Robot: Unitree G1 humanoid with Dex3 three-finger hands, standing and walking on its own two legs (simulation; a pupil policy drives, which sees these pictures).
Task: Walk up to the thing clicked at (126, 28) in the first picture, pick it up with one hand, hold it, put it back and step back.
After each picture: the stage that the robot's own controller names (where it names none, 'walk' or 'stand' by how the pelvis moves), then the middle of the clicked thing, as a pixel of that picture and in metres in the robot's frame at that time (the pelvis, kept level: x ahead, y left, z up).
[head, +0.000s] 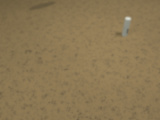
stand; (126, 27) +1.72 -0.51 -0.66
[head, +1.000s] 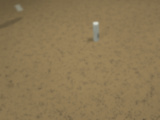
walk; (96, 32) +1.66 -0.02 -0.63
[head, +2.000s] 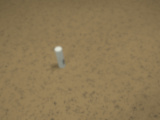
walk; (60, 57) +1.13 +0.32 -0.64
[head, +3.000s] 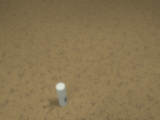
walk; (61, 95) +0.73 +0.23 -0.63
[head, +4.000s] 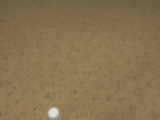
stand; (56, 119) +0.50 +0.24 -0.63
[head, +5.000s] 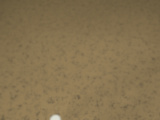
stand; out of the picture +0.45 +0.23 -0.63
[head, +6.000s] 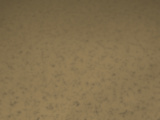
stand; out of the picture +0.45 +0.24 -0.66
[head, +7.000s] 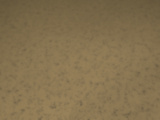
stand; out of the picture +0.44 +0.22 -0.66
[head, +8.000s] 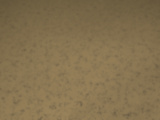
stand; out of the picture +0.43 +0.22 -0.66
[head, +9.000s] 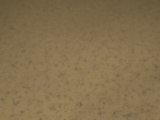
stand; out of the picture +0.43 +0.22 -0.66
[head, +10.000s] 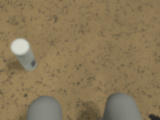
go down; (26, 57) +0.51 +0.25 -0.32
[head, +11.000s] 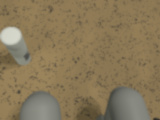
go down; (18, 49) +0.51 +0.27 -0.26
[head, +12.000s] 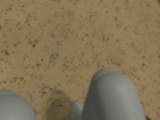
close in; out of the picture +0.49 +0.32 -0.17
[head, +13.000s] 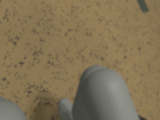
close; out of the picture +0.49 +0.34 -0.16
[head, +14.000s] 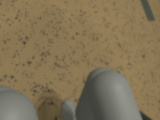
lift; out of the picture +0.42 +0.31 -0.17
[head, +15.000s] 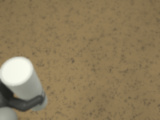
lift; (29, 89) +0.33 +0.19 +0.02
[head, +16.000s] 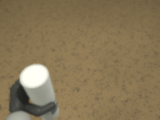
hold; (43, 97) +0.32 +0.16 +0.02
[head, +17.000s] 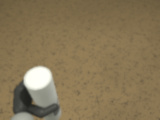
hold; (46, 98) +0.32 +0.15 +0.02
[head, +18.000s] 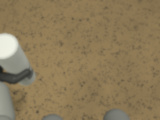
crouch; (17, 65) +0.43 +0.22 -0.04
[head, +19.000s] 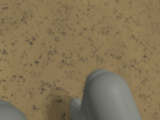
lower; out of the picture +0.50 +0.30 -0.13
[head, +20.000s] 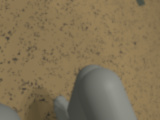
lower; out of the picture +0.47 +0.33 -0.17
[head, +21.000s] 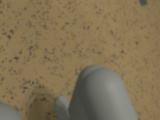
lower; out of the picture +0.48 +0.33 -0.17
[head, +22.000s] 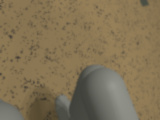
lower; out of the picture +0.47 +0.33 -0.17
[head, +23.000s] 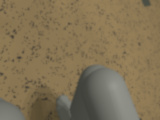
rest; out of the picture +0.47 +0.33 -0.17
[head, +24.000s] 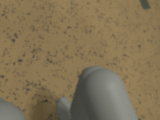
open; out of the picture +0.48 +0.31 -0.18
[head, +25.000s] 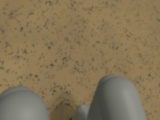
stand; out of the picture +0.49 +0.28 -0.19
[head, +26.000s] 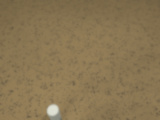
stand; (55, 116) +0.45 +0.19 -0.56
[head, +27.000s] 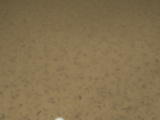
stand; out of the picture +0.45 +0.20 -0.60
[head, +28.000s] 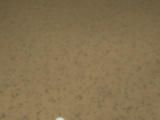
stand; out of the picture +0.45 +0.19 -0.60
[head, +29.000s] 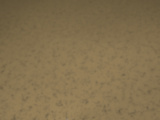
stand; out of the picture +0.47 +0.19 -0.65
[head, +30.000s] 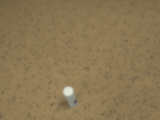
walk; (71, 97) +0.54 +0.20 -0.64
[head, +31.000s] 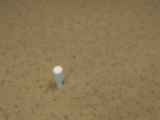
walk; (59, 78) +0.76 +0.23 -0.64
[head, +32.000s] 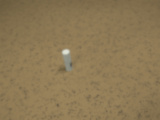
stand; (67, 60) +1.08 +0.27 -0.64
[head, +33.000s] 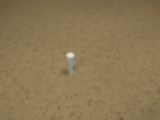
stand; (71, 64) +1.09 +0.19 -0.65
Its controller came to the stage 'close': yes
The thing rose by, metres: 0.67
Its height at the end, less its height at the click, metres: +0.00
